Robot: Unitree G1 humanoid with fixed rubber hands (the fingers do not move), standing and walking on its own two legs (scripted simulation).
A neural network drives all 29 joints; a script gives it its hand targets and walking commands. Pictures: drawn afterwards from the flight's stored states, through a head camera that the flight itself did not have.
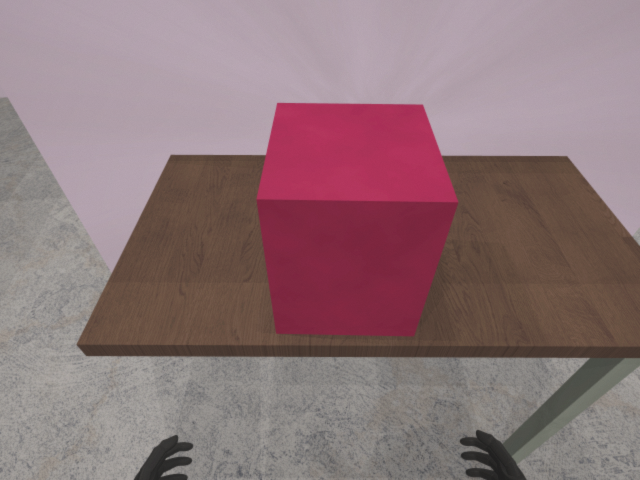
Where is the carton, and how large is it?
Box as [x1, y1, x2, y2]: [256, 103, 457, 335]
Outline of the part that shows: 277,103 256,199 276,333 413,335 457,204 454,191 423,106 420,104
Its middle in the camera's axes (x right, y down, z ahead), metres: +0.04 -0.03 +0.54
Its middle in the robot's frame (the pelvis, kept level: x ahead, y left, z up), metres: +0.45 -0.03 +0.11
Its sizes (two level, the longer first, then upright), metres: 0.210 0.200 0.250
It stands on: a table, 0.74 m high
